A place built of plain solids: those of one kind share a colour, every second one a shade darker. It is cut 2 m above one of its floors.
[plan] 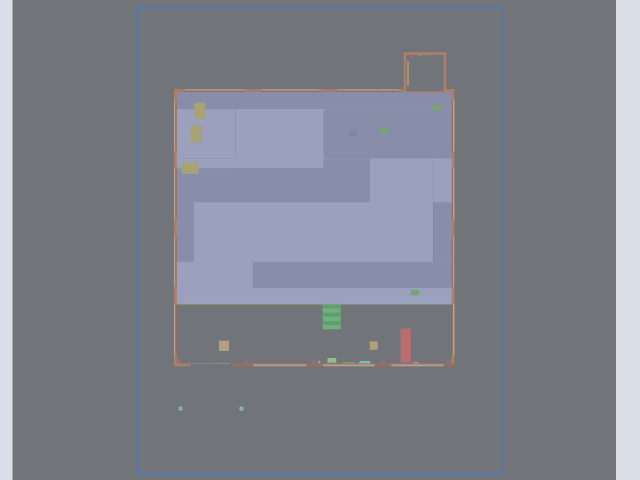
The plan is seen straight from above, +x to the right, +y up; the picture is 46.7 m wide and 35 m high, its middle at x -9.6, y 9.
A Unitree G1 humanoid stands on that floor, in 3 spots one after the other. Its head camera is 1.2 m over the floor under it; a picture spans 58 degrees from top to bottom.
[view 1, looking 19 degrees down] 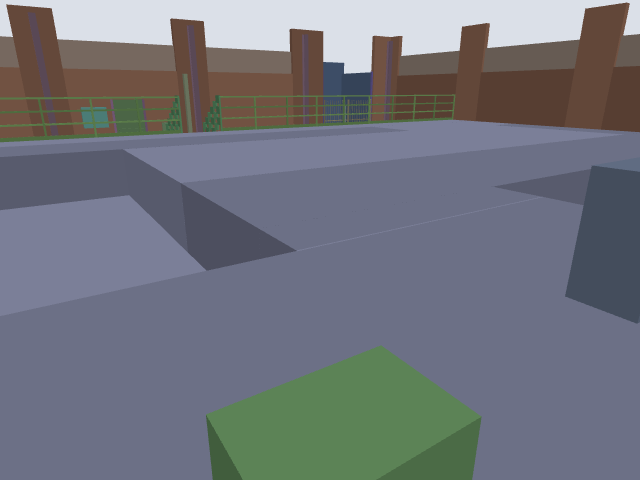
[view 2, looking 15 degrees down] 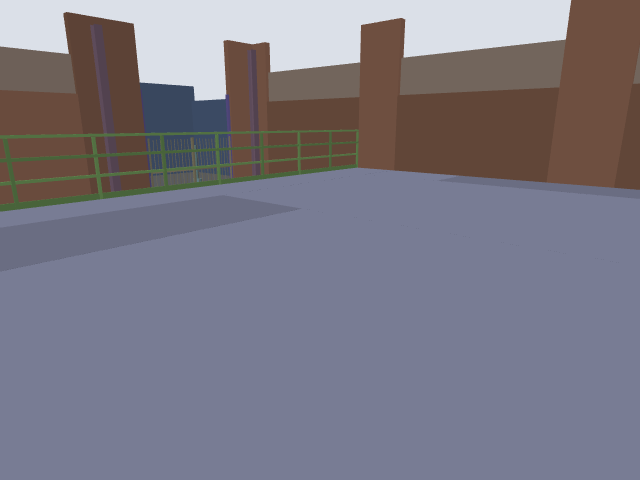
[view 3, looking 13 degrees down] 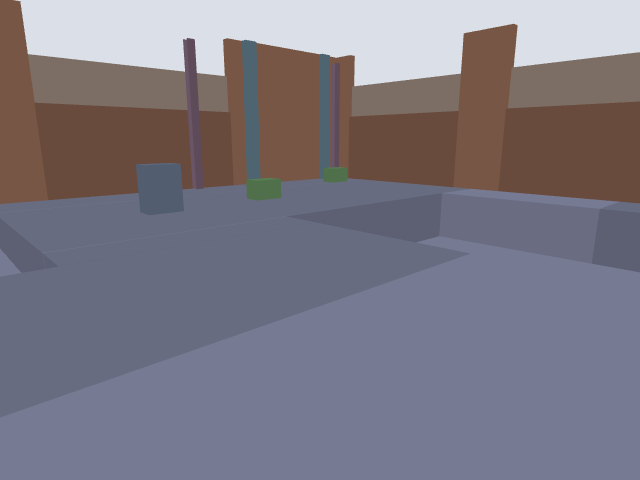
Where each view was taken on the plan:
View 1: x -4.35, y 17.75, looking -123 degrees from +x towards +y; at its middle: raised_floor_bank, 3.69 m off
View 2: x -9.95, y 11.70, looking -139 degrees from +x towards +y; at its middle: raised_floor_bank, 4.64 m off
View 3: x -10.25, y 9.55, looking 47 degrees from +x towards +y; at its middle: raised_floor_bank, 5.34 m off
